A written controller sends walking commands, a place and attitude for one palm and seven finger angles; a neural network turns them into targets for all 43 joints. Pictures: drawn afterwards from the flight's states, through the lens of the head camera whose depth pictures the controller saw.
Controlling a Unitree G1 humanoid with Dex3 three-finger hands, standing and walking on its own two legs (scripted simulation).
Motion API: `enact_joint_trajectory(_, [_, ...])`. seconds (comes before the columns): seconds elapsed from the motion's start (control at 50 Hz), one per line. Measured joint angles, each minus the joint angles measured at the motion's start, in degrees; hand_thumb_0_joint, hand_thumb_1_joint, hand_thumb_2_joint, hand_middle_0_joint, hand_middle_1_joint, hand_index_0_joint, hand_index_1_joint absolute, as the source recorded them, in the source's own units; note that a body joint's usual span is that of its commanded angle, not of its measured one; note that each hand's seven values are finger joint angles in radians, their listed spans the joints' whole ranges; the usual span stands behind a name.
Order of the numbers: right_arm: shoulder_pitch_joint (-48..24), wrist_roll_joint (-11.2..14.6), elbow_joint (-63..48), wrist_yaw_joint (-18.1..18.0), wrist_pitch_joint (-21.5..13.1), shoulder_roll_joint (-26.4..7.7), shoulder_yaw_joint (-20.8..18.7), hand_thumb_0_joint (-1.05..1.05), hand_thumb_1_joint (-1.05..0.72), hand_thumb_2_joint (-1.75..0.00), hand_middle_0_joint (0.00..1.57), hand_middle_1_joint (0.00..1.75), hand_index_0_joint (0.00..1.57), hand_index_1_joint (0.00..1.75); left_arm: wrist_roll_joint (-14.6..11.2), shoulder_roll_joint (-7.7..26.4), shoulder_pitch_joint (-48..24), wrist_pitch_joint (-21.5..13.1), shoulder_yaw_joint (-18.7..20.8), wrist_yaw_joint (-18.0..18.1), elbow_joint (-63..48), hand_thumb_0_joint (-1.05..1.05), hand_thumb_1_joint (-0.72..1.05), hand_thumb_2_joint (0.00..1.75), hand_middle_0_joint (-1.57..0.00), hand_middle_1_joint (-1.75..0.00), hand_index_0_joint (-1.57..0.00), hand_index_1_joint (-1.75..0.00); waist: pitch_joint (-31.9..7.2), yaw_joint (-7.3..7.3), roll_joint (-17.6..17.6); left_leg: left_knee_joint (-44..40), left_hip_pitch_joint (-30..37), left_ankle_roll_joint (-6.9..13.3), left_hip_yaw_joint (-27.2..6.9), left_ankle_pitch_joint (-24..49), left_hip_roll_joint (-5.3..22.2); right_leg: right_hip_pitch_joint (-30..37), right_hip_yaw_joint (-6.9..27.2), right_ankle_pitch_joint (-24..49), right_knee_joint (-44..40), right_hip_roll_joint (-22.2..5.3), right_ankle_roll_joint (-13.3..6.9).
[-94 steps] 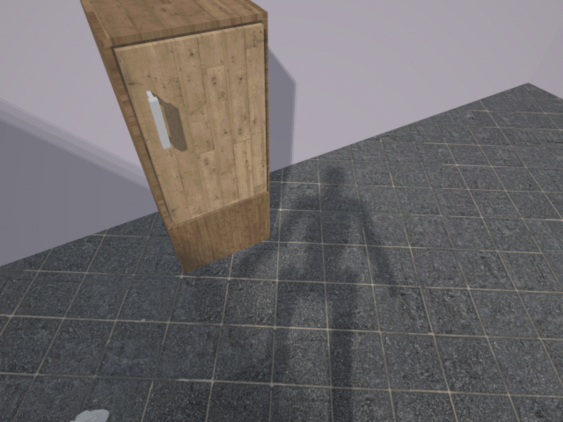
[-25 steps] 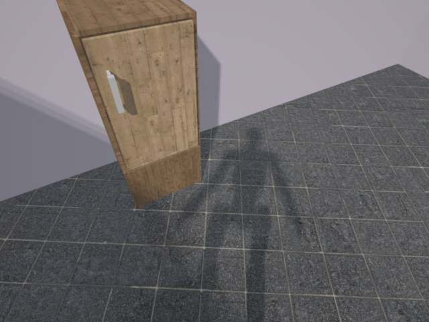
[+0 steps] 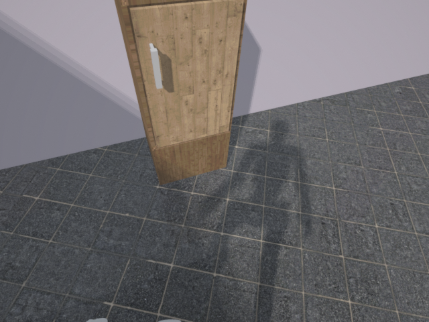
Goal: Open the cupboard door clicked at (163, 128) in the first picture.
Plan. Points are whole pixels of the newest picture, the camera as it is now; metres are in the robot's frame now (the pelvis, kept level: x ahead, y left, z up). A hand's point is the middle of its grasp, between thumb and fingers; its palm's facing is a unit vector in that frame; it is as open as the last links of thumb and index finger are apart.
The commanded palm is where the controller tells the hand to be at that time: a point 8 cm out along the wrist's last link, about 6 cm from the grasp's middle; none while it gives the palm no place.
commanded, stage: turn to face it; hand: left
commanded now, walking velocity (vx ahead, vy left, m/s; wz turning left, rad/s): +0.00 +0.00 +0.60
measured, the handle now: (155, 66) +0.86 +0.23 -0.01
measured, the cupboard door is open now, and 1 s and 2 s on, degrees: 0 0 0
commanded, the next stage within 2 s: take the last steps up to it in 0.62 s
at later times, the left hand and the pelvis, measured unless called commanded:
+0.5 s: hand out of the picture +0.04 +0.23 -0.15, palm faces +0.25 -0.93 -0.26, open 7.4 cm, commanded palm none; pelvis -0.02 +0.01 +0.01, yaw +14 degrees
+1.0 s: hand out of the picture -0.12 +0.17 -0.18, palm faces +0.39 -0.91 -0.15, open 7.4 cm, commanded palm none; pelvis -0.01 +0.02 +0.00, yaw +19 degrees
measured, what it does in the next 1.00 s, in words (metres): steps on the spot, turning left: right foot, then left foot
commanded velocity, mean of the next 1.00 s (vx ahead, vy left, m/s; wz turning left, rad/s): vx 0.09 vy -0.05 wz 0.22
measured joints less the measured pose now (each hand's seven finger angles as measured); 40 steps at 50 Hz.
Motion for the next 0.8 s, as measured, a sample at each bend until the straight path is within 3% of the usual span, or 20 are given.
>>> enact_joint_trajectory(0.04, [1.3, -0.06, -1.22, 0.4, -0.43, 0.87, -0.05, 0.0, -0.91, -0.9, 0.2, 0.3, 0.2, 0.3, -0.19, -0.13, 0.84, 0.39, 0.2, -0.18, -0.59, 0.01, 0.9, 0.9, -0.2, -0.3, -0.21, -0.3, 0.09, -0.46, -0.95, -6.21, 1.8, -0.06, 1.63, 5.89, 0.71, -1.17, -1.2, -1.9, 3.52, -1.85, 1.21])
enact_joint_trajectory(0.08, [2.28, -0.5, -2.13, 0.57, -1.15, 1.51, -0.19, 0.0, -0.91, -0.9, 0.2, 0.3, 0.2, 0.3, -0.54, -0.28, 1.31, 1.35, 0.72, -0.27, -1.02, 0.01, 0.9, 0.9, -0.2, -0.3, -0.21, -0.3, 0.03, -0.42, -1.48, -6.49, 0.68, 2.64, 1.37, 8.94, -0.08, -5.19, 0.2, -7.55, 12.34, -2.61, 1.7])
enact_joint_trajectory(0.14, [3.1, -0.8, -2.35, 0.1, -1.45, 3.12, 0.04, 0.0, -0.91, -0.9, 0.2, 0.3, 0.2, 0.3, -0.61, -0.29, 1.41, 2.64, 1.67, -0.21, -0.35, 0.01, 0.91, 0.9, -0.2, -0.3, -0.21, -0.3, 0.08, -0.2, -1.98, -7.35, 0.49, 4.75, 0.99, 7.71, -1.27, -11.19, 4.23, -10.37, 25.86, -0.79, 1.5])
enact_joint_trajectory(0.2, [3.94, -0.91, -2.27, -0.42, -1.55, 4.16, 0.31, 0.0, -0.9, -0.9, 0.2, 0.3, 0.2, 0.3, -0.62, -0.44, 1.39, 2.43, 2.32, -0.52, -0.12, 0.01, 0.91, 0.9, -0.2, -0.3, -0.21, -0.3, -0.21, -0.22, -1.38, -12.31, 1.5, 4.89, -0.48, 10.83, -2.0, -13.97, 5.02, -6.82, 29.72, 0.2, 1.82])
enact_joint_trajectory(0.42, [4.53, -1.09, -2.42, -1.05, -1.33, 3.67, -0.94, 0.0, -0.9, -0.9, 0.21, 0.3, 0.2, 0.3, -0.99, -1.58, 0.23, 1.82, 2.85, -0.13, -0.97, 0.01, 0.91, 0.9, -0.2, -0.3, -0.2, -0.3, -1.4, -1.36, 1.43, -19.97, 2.77, 4.58, -6.56, 16.75, -3.97, -9.6, 6.45, -7.04, 17.11, 2.77, 2.21])
enact_joint_trajectory(0.52, [4.14, -1.01, -2.46, -0.83, -0.52, 2.24, -1.7, 0.0, -0.9, -0.9, 0.21, 0.3, 0.2, 0.3, -1.23, -2.62, 0.24, 0.68, 2.13, 0.13, -2.23, 0.01, 0.91, 0.9, -0.2, -0.3, -0.2, -0.3, -2.27, -1.15, 2.46, -18.29, 1.4, 3.07, -9.0, 16.79, -4.96, -2.72, 6.24, -2.38, 2.63, 4.24, 1.14])
enact_joint_trajectory(0.54, [4.27, -0.81, -2.65, -0.7, -0.41, 2.1, -1.83, 0.0, -0.9, -0.9, 0.21, 0.3, 0.2, 0.3, -1.11, -2.49, 0.81, 0.2, 1.93, 0.16, -2.69, 0.01, 0.91, 0.9, -0.2, -0.3, -0.2, -0.3, -2.78, -0.83, 1.96, -16.91, 0.5, 2.63, -9.02, 16.27, -5.65, -0.54, 6.4, -0.66, -2.33, 3.82, 0.55])
enact_joint_trajectory(0.62, [3.2, -0.89, -2.47, -0.53, 0.56, 0.7, -2.86, 0.0, -0.91, -0.9, 0.2, 0.3, 0.2, 0.3, -0.46, -3.86, 2.54, -0.49, 1.22, 0.28, -2.3, 0.01, 0.91, 0.9, -0.2, -0.3, -0.2, -0.3, -2.77, -0.09, 3.35, 1.97, -5.77, 0.7, -7.0, 3.06, -4.99, 0.29, 4.64, 0.18, -2.39, 3.8, -2.09])
enact_joint_trajectory(0.68, [2.42, -0.88, -2.41, -0.21, 0.65, 0.16, -3.17, 0.0, -0.91, -0.9, 0.2, 0.3, 0.2, 0.3, -0.36, -4.35, 4.24, -0.76, 0.98, 0.27, -1.62, 0.01, 0.91, 0.9, -0.2, -0.3, -0.21, -0.3, -2.52, -0.04, 3.12, 14.01, -8.55, -0.44, -4.88, 3.76, -3.11, 1.74, 3.53, 0.88, -3.83, 3.04, -2.3])
enact_joint_trajectory(0.74, [1.75, -0.77, -2.04, -0.23, 0.71, 0.11, -3.08, 0.0, -0.91, -0.9, 0.2, 0.3, 0.2, 0.3, -0.18, -4.63, 5.46, -1.09, 0.8, 0.21, -0.93, 0.01, 0.91, 0.9, -0.2, -0.3, -0.21, -0.3, -2.05, 0.23, 2.37, 16.74, -7.99, -1.47, -3.77, 3.96, -1.02, 2.4, 2.43, 0.96, -4.21, 2.1, -2.13])
enact_joint_trajectory(0.8, [1.08, -0.82, -1.17, -0.34, 0.75, 0.41, -2.6, 0.0, -0.91, -0.9, 0.2, 0.3, 0.2, 0.3, 0.11, -4.85, 6.83, -1.58, 0.55, -0.04, 0.08, 0.01, 0.91, 0.9, -0.2, -0.3, -0.21, -0.3, -1.88, 1.02, 1.68, 10.97, -4.6, -1.65, -2.55, 3.03, 0.93, 2.72, 1.48, 0.85, -4.46, 1.38, -1.71])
